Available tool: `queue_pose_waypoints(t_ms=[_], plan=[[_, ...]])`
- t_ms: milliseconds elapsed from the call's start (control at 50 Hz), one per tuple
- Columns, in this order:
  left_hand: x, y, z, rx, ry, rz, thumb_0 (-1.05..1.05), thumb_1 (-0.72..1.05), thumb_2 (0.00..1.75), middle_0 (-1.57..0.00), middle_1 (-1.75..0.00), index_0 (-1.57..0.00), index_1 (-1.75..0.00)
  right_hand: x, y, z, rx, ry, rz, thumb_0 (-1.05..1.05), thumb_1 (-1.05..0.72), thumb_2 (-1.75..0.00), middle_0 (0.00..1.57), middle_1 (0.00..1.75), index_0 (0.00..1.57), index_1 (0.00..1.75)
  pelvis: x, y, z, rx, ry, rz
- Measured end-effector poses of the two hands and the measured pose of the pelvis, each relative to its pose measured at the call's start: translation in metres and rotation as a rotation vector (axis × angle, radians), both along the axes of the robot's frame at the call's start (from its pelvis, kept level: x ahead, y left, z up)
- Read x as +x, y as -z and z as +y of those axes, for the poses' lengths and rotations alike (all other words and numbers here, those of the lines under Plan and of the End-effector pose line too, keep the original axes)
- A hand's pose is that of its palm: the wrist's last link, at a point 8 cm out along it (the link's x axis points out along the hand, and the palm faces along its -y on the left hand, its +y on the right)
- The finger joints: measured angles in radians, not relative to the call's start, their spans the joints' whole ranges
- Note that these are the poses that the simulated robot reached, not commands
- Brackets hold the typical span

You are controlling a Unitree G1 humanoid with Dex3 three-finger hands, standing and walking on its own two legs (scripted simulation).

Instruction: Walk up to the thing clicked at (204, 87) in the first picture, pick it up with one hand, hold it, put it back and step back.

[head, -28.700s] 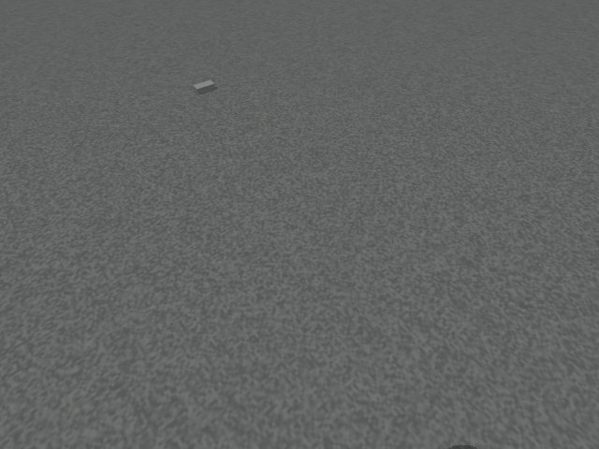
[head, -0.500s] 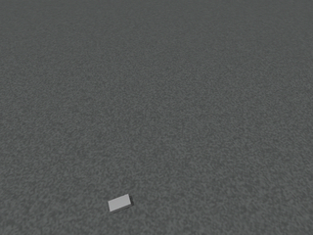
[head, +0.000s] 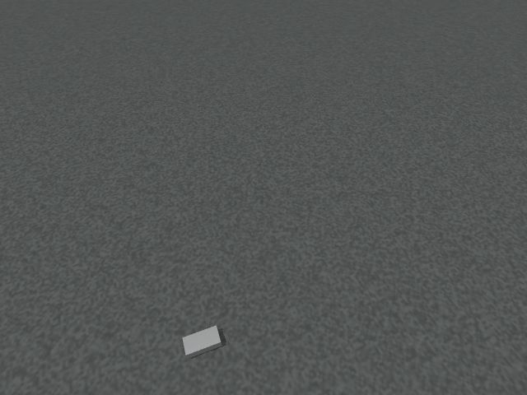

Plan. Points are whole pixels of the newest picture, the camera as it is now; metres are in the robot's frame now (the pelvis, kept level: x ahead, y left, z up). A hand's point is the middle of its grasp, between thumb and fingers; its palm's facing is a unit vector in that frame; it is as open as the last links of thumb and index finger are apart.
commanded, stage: stand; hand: left
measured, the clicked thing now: (202, 341) +0.44 +0.24 -0.76
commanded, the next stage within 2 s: walk up in 0.04 s
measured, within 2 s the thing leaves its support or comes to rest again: neither
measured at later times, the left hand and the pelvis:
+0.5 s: hand out of the picture +0.07 +0.30 -0.19, palm faces -0.04 -0.93 -0.38, open 7.4 cm; pelvis -0.08 +0.04 -0.03, yaw +0 degrees
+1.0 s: hand out of the picture -0.06 +0.28 -0.15, palm faces -0.05 -0.91 -0.41, open 7.4 cm; pelvis -0.19 +0.02 -0.02, yaw -2 degrees
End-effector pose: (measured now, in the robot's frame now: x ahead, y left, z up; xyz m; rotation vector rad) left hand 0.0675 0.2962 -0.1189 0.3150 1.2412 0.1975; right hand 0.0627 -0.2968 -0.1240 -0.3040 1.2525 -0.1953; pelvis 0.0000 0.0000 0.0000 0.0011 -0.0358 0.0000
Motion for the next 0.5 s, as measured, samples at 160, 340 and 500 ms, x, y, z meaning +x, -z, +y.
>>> queue_pose_waypoints(t_ms=[160, 340, 500], plan=[[0.004, 0.004, 0.007, 0.02, -0.02, -0.018, 0.0, 0.9, 0.89, -0.21, -0.3, -0.2, -0.3, 0.002, 0.004, -0.007, -0.022, -0.003, 0.016, 0.01, -0.9, -0.9, 0.2, 0.3, 0.21, 0.3, -0.016, 0.006, 0.0, 0.003, -0.002, 0.011], [-0.003, 0.017, 0.032, 0.044, 0.031, -0.037, 0.0, 0.9, 0.89, -0.21, -0.3, -0.21, -0.3, -0.029, 0.007, -0.007, -0.084, 0.0, 0.026, 0.01, -0.91, -0.9, 0.2, 0.3, 0.2, 0.3, -0.052, 0.021, 0.02, 0.009, -0.001, 0.022], [-0.006, 0.03, 0.049, 0.035, 0.054, -0.101, 0.0, 0.9, 0.89, -0.2, -0.3, -0.2, -0.3, -0.098, 0.002, 0.016, -0.118, 0.016, 0.094, 0.01, -0.91, -0.9, 0.2, 0.3, 0.21, 0.3, -0.082, 0.027, 0.038, -0.012, 0.0, 0.016]])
